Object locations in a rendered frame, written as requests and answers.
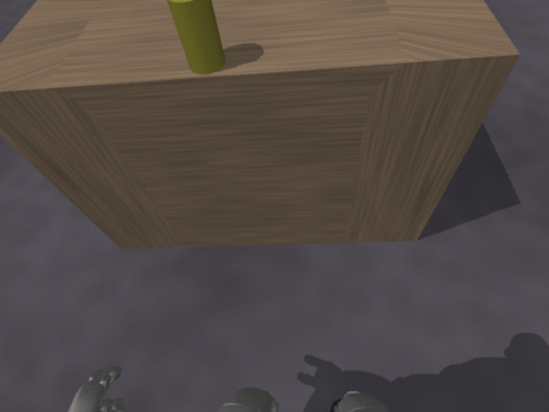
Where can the bottle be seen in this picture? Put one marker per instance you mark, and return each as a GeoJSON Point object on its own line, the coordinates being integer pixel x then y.
{"type": "Point", "coordinates": [199, 34]}

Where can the left robot hand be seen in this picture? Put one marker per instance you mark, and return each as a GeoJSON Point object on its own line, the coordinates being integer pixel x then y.
{"type": "Point", "coordinates": [89, 398]}

